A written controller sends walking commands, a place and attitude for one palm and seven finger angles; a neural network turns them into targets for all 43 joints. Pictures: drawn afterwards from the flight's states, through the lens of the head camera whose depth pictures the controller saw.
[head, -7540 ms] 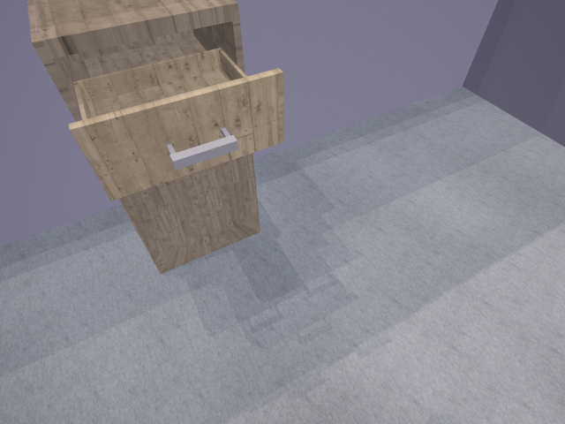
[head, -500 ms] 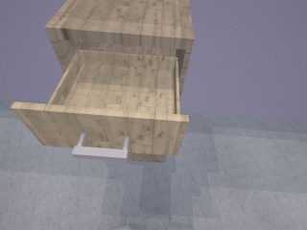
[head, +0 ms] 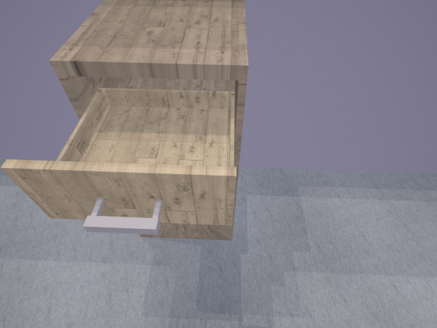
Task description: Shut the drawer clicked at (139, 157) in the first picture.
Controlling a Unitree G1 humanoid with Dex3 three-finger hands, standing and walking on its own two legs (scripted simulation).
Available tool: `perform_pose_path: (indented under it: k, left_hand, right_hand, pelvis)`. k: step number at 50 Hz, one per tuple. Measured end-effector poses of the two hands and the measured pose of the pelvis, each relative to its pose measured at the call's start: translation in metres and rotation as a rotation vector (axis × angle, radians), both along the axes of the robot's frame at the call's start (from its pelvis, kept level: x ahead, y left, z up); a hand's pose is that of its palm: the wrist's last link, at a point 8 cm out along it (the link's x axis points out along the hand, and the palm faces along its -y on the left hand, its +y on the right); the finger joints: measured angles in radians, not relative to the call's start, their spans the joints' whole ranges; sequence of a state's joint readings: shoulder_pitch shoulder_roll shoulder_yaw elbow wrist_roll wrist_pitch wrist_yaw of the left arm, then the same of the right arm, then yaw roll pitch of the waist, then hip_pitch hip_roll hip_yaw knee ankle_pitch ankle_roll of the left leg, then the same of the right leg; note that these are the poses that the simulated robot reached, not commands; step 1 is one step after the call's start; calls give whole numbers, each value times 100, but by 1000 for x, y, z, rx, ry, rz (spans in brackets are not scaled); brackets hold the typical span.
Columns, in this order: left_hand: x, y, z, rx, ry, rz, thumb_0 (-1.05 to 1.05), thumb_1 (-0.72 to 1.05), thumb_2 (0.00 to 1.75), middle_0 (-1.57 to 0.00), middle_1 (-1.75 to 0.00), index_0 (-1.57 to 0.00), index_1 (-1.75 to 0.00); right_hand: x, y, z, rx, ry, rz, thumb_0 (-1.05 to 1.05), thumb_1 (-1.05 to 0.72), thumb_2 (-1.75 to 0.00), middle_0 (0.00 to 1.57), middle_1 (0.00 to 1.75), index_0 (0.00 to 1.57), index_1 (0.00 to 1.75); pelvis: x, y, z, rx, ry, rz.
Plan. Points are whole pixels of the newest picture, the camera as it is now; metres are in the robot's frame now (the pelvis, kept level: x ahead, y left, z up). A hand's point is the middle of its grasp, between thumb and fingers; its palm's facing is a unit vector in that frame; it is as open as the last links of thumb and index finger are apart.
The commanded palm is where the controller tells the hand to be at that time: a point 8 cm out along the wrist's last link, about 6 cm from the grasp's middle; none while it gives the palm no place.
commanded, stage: come to a stop and stand still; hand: left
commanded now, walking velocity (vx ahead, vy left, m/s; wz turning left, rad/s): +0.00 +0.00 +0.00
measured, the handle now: (125, 214) +0.30 +0.20 +0.03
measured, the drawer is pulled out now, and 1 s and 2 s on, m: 0.28 0.28 0.28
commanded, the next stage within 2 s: look again from close up in 0.40 s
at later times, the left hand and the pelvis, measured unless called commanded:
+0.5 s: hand out of the picture -0.05 +0.13 -0.18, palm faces +0.03 -0.99 -0.12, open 7.3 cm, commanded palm none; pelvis -0.01 -0.01 +0.00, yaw +0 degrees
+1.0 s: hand out of the picture +0.02 +0.20 -0.17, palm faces +0.02 -0.98 -0.22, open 7.3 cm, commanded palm none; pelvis +0.01 +0.02 +0.00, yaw +0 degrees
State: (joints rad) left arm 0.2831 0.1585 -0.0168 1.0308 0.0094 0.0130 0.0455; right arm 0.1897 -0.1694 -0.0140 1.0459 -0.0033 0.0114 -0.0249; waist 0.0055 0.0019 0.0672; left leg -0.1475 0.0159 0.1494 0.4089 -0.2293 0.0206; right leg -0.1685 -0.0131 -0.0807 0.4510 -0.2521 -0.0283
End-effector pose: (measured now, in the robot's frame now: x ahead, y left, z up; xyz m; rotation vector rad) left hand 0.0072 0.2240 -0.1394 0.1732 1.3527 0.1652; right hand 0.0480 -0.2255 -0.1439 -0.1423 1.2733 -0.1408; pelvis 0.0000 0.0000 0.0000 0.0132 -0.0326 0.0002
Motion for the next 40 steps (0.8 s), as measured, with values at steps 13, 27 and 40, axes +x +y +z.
perform_pose_path:
  k: [13,27,40]
  left_hand:
    - [-30,-22,-5,-44,42,4,1,93,90,-20,-30,-20,-30]
    - [-59,-45,-11,-104,114,23,0,91,90,-20,-30,-20,-30]
    - [-16,12,-4,-6,4,18,1,92,90,-20,-30,-20,-30]
  right_hand:
    - [-86,9,-3,44,184,-30,0,-92,-90,20,29,20,30]
    - [-117,41,-6,100,250,-65,0,-91,-90,20,29,20,30]
    - [-64,39,-16,62,103,-9,1,-93,-90,20,29,20,30]
  pelvis:
    - [-12,-11,1,-5,-3,2]
    - [-14,-4,-2,-22,16,4]
    - [-2,19,-7,-12,28,14]
